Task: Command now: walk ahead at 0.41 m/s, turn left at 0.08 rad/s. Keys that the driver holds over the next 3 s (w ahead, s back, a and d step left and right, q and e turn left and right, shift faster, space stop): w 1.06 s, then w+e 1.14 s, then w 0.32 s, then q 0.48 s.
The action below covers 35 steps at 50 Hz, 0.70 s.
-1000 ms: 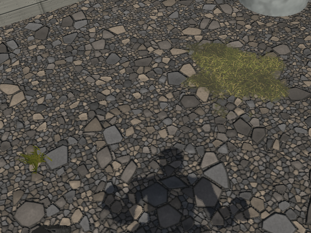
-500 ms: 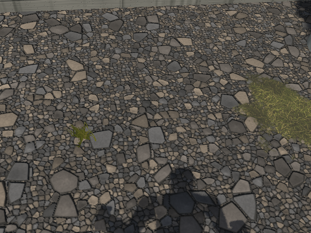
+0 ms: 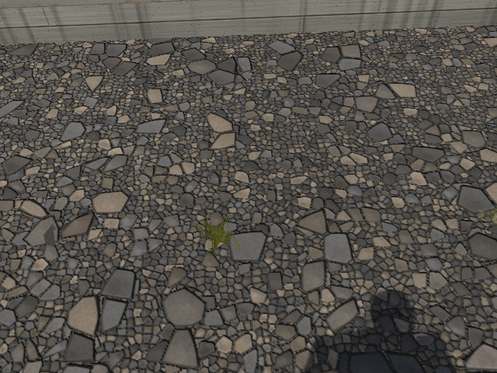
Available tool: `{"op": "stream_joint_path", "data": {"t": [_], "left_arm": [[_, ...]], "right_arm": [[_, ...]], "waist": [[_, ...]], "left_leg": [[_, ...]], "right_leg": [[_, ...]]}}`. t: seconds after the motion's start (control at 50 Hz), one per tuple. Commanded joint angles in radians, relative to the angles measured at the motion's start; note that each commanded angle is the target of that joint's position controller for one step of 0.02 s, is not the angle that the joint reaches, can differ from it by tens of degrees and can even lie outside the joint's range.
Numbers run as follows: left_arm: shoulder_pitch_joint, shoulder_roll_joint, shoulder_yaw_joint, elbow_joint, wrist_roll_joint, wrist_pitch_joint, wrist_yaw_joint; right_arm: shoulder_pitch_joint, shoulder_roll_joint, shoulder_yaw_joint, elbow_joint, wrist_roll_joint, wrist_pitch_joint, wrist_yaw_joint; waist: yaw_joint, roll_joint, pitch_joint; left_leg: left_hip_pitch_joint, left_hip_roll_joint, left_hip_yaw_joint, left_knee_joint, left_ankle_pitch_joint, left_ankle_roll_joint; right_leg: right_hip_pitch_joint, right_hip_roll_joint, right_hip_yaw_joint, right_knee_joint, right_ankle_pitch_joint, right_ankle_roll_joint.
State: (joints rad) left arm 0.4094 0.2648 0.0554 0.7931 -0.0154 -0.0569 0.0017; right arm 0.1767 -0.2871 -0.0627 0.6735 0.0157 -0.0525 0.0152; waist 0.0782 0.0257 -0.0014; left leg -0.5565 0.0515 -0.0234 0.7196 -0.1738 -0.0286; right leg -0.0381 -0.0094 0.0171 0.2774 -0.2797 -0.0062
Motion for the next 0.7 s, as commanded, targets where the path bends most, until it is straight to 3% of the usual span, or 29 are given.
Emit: {"op": "stream_joint_path", "data": {"t": [0.02, 0.06, 0.08, 0.1, 0.12, 0.14, 0.16, 0.18, 0.2, 0.22, 0.24, 0.28, 0.32, 0.36, 0.42, 0.48, 0.52, 0.56, 0.6, 0.62, 0.64, 0.66, 0.68, 0.7], "left_arm": [[-0.019, 0.206, 0.049, -0.058, -0.014, -0.011, -0.004], [-0.027, 0.217, 0.05, -0.052, -0.021, -0.004, -0.005], [-0.038, 0.217, 0.049, -0.051, -0.023, 0.0, -0.004], [-0.032, 0.196, 0.04, -0.049, -0.018, 0.001, -0.003], [-0.035, 0.148, 0.021, -0.058, -0.005, -0.002, -0.002], [0.007, 0.05, -0.011, -0.111, 0.012, -0.017, 0.001], [-0.012, 0.099, -0.001, -0.114, -0.007, -0.036, 0.006], [-0.065, 0.17, 0.02, -0.126, -0.032, -0.044, -0.002], [-0.111, 0.17, 0.018, -0.128, -0.031, -0.047, -0.007], [-0.132, 0.154, 0.017, -0.126, -0.014, -0.046, -0.009], [-0.13, 0.147, 0.02, -0.121, -0.004, -0.039, -0.012], [-0.104, 0.115, 0.015, -0.105, -0.001, -0.023, -0.019], [-0.135, 0.108, 0.013, -0.112, 0.007, -0.011, -0.016], [-0.206, 0.096, 0.008, -0.134, 0.013, -0.012, -0.014], [-0.323, 0.068, -0.006, -0.162, 0.008, -0.026, -0.026], [-0.426, 0.063, -0.011, -0.194, 0.0, -0.037, -0.043], [-0.468, 0.071, -0.01, -0.215, -0.003, -0.041, -0.056], [-0.473, 0.084, -0.006, -0.226, -0.001, -0.045, -0.066], [-0.401, 0.117, 0.008, -0.214, 0.003, -0.045, -0.064], [-0.28, 0.149, 0.027, -0.184, 0.005, -0.043, -0.055], [-0.113, 0.197, 0.046, -0.144, 0.007, -0.039, -0.042], [0.015, 0.301, 0.068, -0.128, 0.032, -0.035, -0.032], [0.046, 0.249, 0.056, -0.108, 0.014, -0.032, -0.037], [-0.014, 0.19, 0.037, -0.113, 0.004, -0.026, -0.033]], "right_arm": [[-0.174, -0.055, -0.003, -0.118, 0.011, -0.032, 0.018], [-0.134, -0.079, -0.012, -0.112, 0.018, -0.034, 0.024], [-0.078, -0.094, -0.021, -0.095, 0.015, -0.034, 0.022], [0.029, -0.129, -0.04, -0.062, 0.013, -0.032, 0.015], [0.181, -0.176, -0.061, -0.031, 0.01, -0.031, 0.003], [0.301, -0.292, -0.082, -0.018, -0.019, -0.025, -0.004], [0.324, -0.245, -0.068, -0.009, -0.012, -0.031, 0.004], [0.249, -0.183, -0.043, -0.01, -0.007, -0.035, 0.007], [0.193, -0.144, -0.031, -0.017, -0.008, -0.035, 0.007], [0.142, -0.121, -0.021, -0.02, -0.013, -0.033, 0.009], [0.108, -0.104, -0.015, -0.024, -0.021, -0.036, 0.011], [0.083, -0.101, -0.015, -0.02, -0.02, -0.046, 0.009], [0.091, -0.113, -0.018, -0.001, -0.016, -0.057, 0.007], [0.11, -0.12, -0.019, 0.02, -0.013, -0.056, 0.0], [0.15, -0.141, -0.021, 0.048, -0.008, -0.048, -0.01], [0.218, -0.161, -0.025, 0.085, 0.001, -0.038, -0.014], [0.245, -0.164, -0.026, 0.107, 0.005, -0.027, -0.015], [0.254, -0.172, -0.03, 0.122, 0.006, -0.015, -0.02], [0.242, -0.194, -0.036, 0.125, 0.003, -0.005, -0.025], [0.225, -0.196, -0.034, 0.124, 0.0, 0.003, -0.027], [0.223, -0.174, -0.023, 0.113, -0.009, 0.005, -0.032], [0.328, -0.068, 0.01, 0.081, -0.023, -0.01, -0.027], [0.358, -0.05, 0.022, 0.104, -0.011, -0.032, -0.017], [0.253, -0.154, -0.006, 0.083, 0.019, -0.047, -0.009]], "waist": [[0.014, -0.175, 0.068], [-0.026, -0.176, 0.068], [-0.067, -0.166, 0.047], [-0.119, -0.139, -0.015], [-0.193, -0.08, -0.124], [-0.196, 0.196, -0.261], [-0.204, 0.242, -0.29], [-0.181, 0.179, -0.148], [-0.161, 0.127, -0.072], [-0.136, 0.076, -0.022], [-0.107, 0.082, 0.006], [-0.074, 0.085, 0.011], [-0.066, 0.053, 0.035], [-0.081, 0.032, 0.059], [-0.122, 0.031, 0.077], [-0.161, 0.018, 0.098], [-0.164, 0.019, 0.107], [-0.148, 0.028, 0.094], [-0.1, 0.063, 0.03], [-0.028, 0.066, -0.053], [0.046, 0.053, -0.177], [0.026, -0.152, -0.363], [0.025, -0.292, -0.481], [0.04, -0.195, -0.318]], "left_leg": [[0.046, -0.028, 0.047, -0.12, 0.023, 0.011], [0.127, -0.033, 0.046, -0.182, 0.031, 0.045], [0.223, -0.049, 0.06, -0.22, 0.041, 0.065], [0.383, -0.071, 0.071, -0.245, 0.03, 0.091], [0.609, 0.01, -0.018, -0.246, 0.006, 0.132], [0.912, 0.287, -0.465, -0.318, -0.168, 0.27], [0.879, 0.342, -0.742, -0.463, -0.346, 0.336], [0.785, 0.32, -0.616, -0.471, -0.387, 0.302], [0.681, 0.271, -0.487, -0.477, -0.318, 0.276], [0.589, 0.226, -0.401, -0.5, -0.226, 0.263], [0.513, 0.192, -0.335, -0.526, -0.128, 0.251], [0.438, 0.164, -0.252, -0.568, -0.005, 0.257], [0.415, 0.155, -0.191, -0.595, 0.087, 0.268], [0.421, 0.142, -0.139, -0.602, 0.16, 0.262], [0.419, 0.116, -0.07, -0.607, 0.196, 0.234], [0.479, 0.145, -0.067, -0.594, 0.176, 0.231], [0.559, 0.175, -0.074, -0.56, 0.209, 0.224], [0.632, 0.2, -0.08, -0.508, 0.3, 0.208], [0.672, 0.193, -0.069, -0.399, 0.587, 0.185], [0.656, 0.16, -0.037, -0.249, 0.756, 0.166], [0.518, 0.116, -0.009, -0.031, 0.695, 0.133], [0.138, -0.015, 0.025, 0.374, 0.249, 0.069], [-0.065, -0.13, -0.089, 0.591, -0.386, 0.041], [-0.177, -0.059, -0.127, 0.659, -0.363, 0.05]], "right_leg": [[-0.078, -0.226, 0.157, -0.118, 0.08, -0.187], [-0.077, -0.255, 0.166, -0.093, 0.109, -0.172], [-0.09, -0.245, 0.143, -0.036, 0.204, -0.153], [-0.119, -0.206, 0.097, 0.095, 0.345, -0.127], [-0.221, -0.146, 0.029, 0.337, 0.348, -0.083], [-0.563, -0.006, -0.058, 0.747, 0.01, 0.0], [-0.694, 0.028, 0.074, 0.919, -0.277, 0.0], [-0.78, -0.039, 0.084, 0.987, -0.215, -0.02], [-0.773, -0.08, 0.061, 0.967, -0.126, -0.034], [-0.752, -0.106, 0.051, 0.918, -0.054, -0.033], [-0.703, -0.13, 0.055, 0.874, 0.0, -0.028], [-0.646, -0.134, 0.04, 0.843, 0.066, -0.011], [-0.67, -0.134, 0.034, 0.778, 0.135, 0.013], [-0.695, -0.13, 0.03, 0.654, 0.226, 0.03], [-0.64, -0.098, -0.002, 0.443, 0.373, 0.027], [-0.623, -0.072, -0.015, 0.325, 0.418, 0.012], [-0.646, -0.062, -0.008, 0.275, 0.379, -0.01], [-0.634, -0.048, -0.012, 0.242, 0.304, -0.038], [-0.503, 0.001, -0.052, 0.235, 0.217, -0.071], [-0.331, 0.036, -0.085, 0.214, 0.224, -0.101], [-0.044, -0.018, -0.036, 0.251, 0.272, -0.143], [0.387, -0.292, 0.371, 0.272, 0.222, -0.281], [0.509, -0.403, 0.75, 0.088, 0.064, -0.372], [0.399, -0.366, 0.646, 0.046, -0.044, -0.314]]}}
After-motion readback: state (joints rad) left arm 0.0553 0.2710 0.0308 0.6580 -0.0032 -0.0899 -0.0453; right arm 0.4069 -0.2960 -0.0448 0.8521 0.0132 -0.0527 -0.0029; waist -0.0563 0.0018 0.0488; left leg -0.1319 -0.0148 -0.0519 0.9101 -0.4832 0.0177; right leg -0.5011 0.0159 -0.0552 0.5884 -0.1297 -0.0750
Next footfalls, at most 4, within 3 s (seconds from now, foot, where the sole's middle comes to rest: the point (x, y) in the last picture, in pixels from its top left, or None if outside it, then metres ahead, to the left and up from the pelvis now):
0.12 left None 0.18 0.15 -0.78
0.64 right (314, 367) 0.51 -0.08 -0.78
1.16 left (233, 266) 0.81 0.17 -0.78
1.70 right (326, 208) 1.05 -0.12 -0.78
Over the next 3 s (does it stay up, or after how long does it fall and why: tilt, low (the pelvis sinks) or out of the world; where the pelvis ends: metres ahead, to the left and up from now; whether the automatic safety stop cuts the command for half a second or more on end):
stays up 1.42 -0.30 0.00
